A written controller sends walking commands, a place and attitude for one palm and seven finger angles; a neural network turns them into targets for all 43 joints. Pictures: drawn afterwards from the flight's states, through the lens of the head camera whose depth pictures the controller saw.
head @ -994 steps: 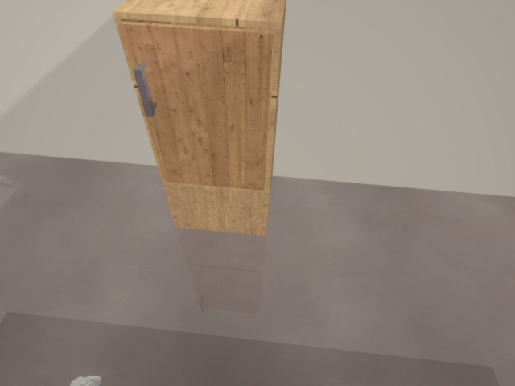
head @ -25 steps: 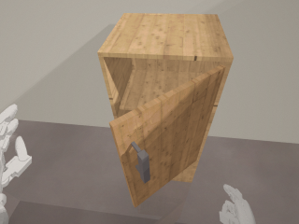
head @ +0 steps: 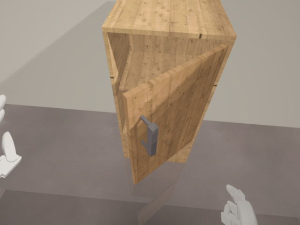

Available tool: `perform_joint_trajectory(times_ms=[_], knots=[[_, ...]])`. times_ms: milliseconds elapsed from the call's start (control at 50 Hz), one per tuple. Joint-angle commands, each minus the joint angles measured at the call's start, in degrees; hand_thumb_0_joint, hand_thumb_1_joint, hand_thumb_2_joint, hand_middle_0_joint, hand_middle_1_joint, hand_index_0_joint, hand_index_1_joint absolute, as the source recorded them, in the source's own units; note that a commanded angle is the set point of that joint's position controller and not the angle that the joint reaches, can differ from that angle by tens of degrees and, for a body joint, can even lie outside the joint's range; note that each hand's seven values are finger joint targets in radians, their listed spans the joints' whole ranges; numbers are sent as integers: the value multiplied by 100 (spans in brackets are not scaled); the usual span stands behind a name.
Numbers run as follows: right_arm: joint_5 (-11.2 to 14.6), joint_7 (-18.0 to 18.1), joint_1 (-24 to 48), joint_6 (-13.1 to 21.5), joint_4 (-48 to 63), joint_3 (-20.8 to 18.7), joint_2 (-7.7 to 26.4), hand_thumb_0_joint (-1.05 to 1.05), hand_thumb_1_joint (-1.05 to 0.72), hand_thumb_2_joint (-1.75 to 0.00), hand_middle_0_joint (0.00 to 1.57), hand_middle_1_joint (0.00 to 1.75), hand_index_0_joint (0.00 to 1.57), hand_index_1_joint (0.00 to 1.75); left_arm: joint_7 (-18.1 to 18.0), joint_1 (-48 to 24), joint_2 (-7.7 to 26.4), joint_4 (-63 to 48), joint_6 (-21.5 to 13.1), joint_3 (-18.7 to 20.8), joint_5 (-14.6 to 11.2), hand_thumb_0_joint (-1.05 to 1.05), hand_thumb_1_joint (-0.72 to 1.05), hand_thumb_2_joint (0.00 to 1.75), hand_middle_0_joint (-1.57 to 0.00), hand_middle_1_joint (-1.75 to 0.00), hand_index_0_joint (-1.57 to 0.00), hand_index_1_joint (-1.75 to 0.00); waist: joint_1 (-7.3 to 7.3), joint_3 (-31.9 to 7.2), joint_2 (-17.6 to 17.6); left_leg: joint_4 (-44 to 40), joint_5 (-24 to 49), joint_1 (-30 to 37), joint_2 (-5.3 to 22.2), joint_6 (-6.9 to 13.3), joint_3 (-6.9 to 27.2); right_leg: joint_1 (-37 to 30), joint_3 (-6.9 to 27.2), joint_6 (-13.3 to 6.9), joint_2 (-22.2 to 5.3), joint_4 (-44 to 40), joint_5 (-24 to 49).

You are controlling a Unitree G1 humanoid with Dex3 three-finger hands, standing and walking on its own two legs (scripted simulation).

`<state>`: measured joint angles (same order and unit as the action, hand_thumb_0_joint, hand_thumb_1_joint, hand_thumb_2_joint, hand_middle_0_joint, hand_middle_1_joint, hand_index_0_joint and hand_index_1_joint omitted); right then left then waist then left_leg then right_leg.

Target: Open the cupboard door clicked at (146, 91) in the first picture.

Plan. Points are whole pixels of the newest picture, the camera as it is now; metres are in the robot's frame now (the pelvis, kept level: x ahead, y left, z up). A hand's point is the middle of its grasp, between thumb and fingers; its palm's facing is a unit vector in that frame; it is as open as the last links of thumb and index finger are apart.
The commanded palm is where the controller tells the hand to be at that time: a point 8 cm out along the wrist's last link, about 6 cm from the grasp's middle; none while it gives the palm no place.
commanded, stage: step back with the hand held close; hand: left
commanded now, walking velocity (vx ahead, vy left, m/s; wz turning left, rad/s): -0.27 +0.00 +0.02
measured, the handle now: (147, 136) +0.37 +0.04 +0.00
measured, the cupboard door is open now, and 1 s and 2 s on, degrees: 43 43 43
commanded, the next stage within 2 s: stop stepping back and stand still in 0.52 s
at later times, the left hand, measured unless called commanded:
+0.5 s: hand out of the picture +0.14 +0.27 +0.17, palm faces +0.43 -0.78 -0.45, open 7.4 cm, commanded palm +0.08 +0.30 +0.19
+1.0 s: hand out of the picture +0.08 +0.26 +0.17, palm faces +0.37 -0.81 -0.46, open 7.4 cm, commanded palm +0.02 +0.30 +0.19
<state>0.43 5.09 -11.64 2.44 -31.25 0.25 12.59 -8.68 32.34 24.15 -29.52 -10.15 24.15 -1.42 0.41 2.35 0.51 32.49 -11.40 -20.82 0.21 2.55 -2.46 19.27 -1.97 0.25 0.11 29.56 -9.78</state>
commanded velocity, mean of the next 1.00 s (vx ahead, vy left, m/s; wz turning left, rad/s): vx -0.18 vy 0.01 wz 0.00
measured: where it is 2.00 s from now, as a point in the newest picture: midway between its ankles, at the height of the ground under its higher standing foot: outside the picture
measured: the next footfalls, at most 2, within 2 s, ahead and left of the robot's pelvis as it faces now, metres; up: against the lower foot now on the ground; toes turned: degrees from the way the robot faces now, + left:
right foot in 0.50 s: -0.13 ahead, -0.07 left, +0.00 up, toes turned +0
left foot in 1.46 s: -0.07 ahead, +0.13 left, +0.00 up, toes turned -2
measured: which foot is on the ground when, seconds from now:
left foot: down 0.00-1.00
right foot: down 0.00-0.24, up 0.26-0.48, down 0.50-1.00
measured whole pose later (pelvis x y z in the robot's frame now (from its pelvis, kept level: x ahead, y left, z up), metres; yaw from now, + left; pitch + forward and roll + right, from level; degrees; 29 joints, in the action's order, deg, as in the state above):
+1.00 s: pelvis -0.12 +0.00 +0.00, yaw +0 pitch +0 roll -2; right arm -0.7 4.2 -13.7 6.9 -35.7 1.1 11.1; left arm -8.2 33.9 25.3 -30.7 -10.8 24.4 -3.4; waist -1.9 0.2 -0.4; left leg 26.7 -7.5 -26.0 -1.0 -0.2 1.3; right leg 6.0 0.2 -1.6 3.6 24.4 -18.0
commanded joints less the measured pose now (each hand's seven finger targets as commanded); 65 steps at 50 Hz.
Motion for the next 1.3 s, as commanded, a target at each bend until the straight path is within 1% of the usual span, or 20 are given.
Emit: perform_joint_trajectory(times_ms=[0,140,220,240,300,380,440,520,560,640,720,820,900,940,980,1060,1140,1180,1240,1280], knots=[[-22,60,499,419,828,-367,833,0,-90,-90,20,30,20,30,-171,-400,961,-1120,-424,802,67,0,90,90,-20,-30,-20,-30,-51,-480,286,-1161,-2322,-1541,610,231,865,-1307,815,-31,-233,-67,-689],[-67,26,409,473,629,-294,769,0,-90,-90,20,30,20,30,-281,-505,953,-1363,-487,660,-5,0,90,90,-20,-30,-20,-30,-136,-473,21,-300,-1767,-235,267,-41,754,436,950,-275,-609,-819,-1720],[-110,72,581,527,718,-324,828,0,-90,-90,20,30,20,30,-272,-459,1052,-1638,-567,1005,84,0,90,90,-20,-30,-20,-30,-9,-726,1578,-2516,-3182,-2194,1485,460,2239,-1675,166,115,409,1870,-695],[-135,54,544,565,703,-365,713,0,-90,-90,20,30,20,30,-249,-538,1141,-1685,-580,1071,79,0,90,90,-20,-30,-20,-30,-10,-843,1389,-2539,-2715,-1902,1670,572,2353,-1477,297,91,424,2431,-937],[-158,-44,516,685,572,-423,654,0,-90,-90,20,30,20,30,-218,-129,993,-1267,-579,1041,15,0,90,90,-20,-30,-20,-30,-17,-787,1005,-2128,-1897,-1126,1628,687,2036,-846,411,26,398,2466,-1521],[-194,-168,495,741,261,-317,613,0,-90,-90,20,30,20,30,-166,-91,749,-1402,-486,546,-161,0,90,90,-20,-30,-20,-30,-38,-1027,1164,-2150,-573,474,1335,345,1641,-420,174,-92,395,573,-1944],[-198,-197,517,665,121,-321,675,0,-90,-90,20,30,20,30,-61,-384,915,-1458,-543,505,-172,0,90,90,-20,-30,-20,-30,1,-1347,1045,-1432,1570,1420,1164,57,1146,-556,255,-150,233,-1104,-726],[-114,-170,644,471,263,-310,504,0,-90,-90,20,30,20,30,-24,-435,1285,-1430,-671,826,-243,0,90,90,-20,-30,-20,-30,-48,-1957,179,-564,2512,2117,566,-164,211,-373,521,-40,-289,-832,1708],[74,-147,828,437,491,-333,559,0,-90,-90,20,30,20,30,13,-141,1454,-1331,-578,1031,-322,0,90,90,-20,-30,-20,-30,-43,-1844,-720,11,1351,2095,322,-117,52,40,539,295,-534,-940,2181],[-18,-72,833,304,535,-192,462,0,-90,-90,20,30,20,30,-19,478,1487,-1137,-484,1170,-318,0,90,90,-20,-30,-20,-30,-88,-821,-264,878,-65,986,5,-310,249,612,1004,-396,-1040,-1203,717],[-23,62,617,455,417,-187,641,0,-90,-90,20,30,20,30,-93,-425,1248,-913,-423,790,-267,0,90,90,-20,-30,-20,-30,-196,-173,291,-388,104,1383,292,-198,646,683,664,-168,-405,-1179,-743],[-126,131,602,720,423,-176,723,0,-90,-90,20,30,20,30,-141,-719,1060,-1006,-483,638,-72,0,90,90,-20,-30,-20,-30,-33,-244,1479,-2904,-2914,-258,848,-137,1944,-1097,44,-150,531,-76,-1767],[-93,-26,457,795,482,-246,593,0,-90,-90,20,30,20,30,-81,213,1294,-1324,-466,914,-146,0,90,90,-20,-30,-20,-30,12,-1142,612,-1592,-1184,724,197,-446,720,-1113,188,-340,209,-1169,-1689],[-88,-76,426,732,386,-267,588,0,-90,-90,20,30,20,30,-76,457,1149,-1291,-419,859,-234,0,90,90,-20,-30,-20,-30,-67,-1011,-324,106,-186,1482,-72,-393,392,259,998,-634,-584,-1826,-1827],[-111,-57,385,683,252,-283,613,0,-90,-90,20,30,20,30,-108,263,1010,-1128,-332,770,-237,0,90,90,-20,-30,-20,-30,-141,-658,-327,671,-122,1434,-28,-407,435,918,1142,-786,-824,-1818,-1923],[-78,81,398,771,120,-229,662,0,-90,-90,20,30,20,30,-118,-732,1025,-783,-329,590,-162,0,90,90,-20,-30,-20,-30,-245,-90,274,-314,-188,1634,242,-314,856,931,596,-316,-181,-1172,-1560],[-152,151,504,917,245,-139,628,0,-90,-90,20,30,20,30,-121,-1210,1014,-985,-414,620,-46,0,90,90,-20,-30,-20,-30,-37,-203,1852,-3400,-3642,40,1082,-438,2559,-800,57,-95,754,938,-2112],[-173,49,414,956,278,-161,468,0,-90,-90,20,30,20,30,-114,-960,977,-1146,-381,544,-35,0,90,90,-20,-30,-20,-30,72,-613,1376,-3222,-2913,-26,979,-467,1979,-1315,43,-217,696,1010,-2096],[-139,-88,448,862,419,-178,420,0,-90,-90,20,30,20,30,-49,-91,945,-1263,-289,532,-47,0,90,90,-20,-30,-20,-30,73,-871,577,-1761,-1617,78,227,-543,616,-1600,303,-398,240,-1081,-1759],[-205,-146,444,609,273,-245,489,0,-90,-90,20,30,20,30,-39,-103,1139,-1389,-263,747,-86,0,90,90,-20,-30,-20,-30,-10,-660,-532,1330,-461,947,-250,-516,232,775,2132,-1009,-1449,-2362,-2523]])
